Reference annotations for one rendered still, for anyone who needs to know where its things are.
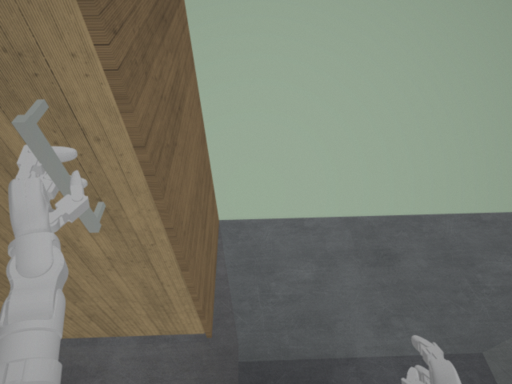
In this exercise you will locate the wardrobe door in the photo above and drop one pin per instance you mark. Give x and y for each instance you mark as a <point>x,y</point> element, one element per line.
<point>124,280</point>

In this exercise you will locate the handle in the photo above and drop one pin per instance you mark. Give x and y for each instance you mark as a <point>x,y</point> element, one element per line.
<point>26,126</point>

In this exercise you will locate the right robot hand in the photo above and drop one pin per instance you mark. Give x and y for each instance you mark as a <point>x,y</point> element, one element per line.
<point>440,371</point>

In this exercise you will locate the robot left forearm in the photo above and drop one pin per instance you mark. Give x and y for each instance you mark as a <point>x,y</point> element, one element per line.
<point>32,316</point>

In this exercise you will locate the left robot hand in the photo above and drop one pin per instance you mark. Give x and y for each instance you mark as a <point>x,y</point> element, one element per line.
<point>31,191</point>

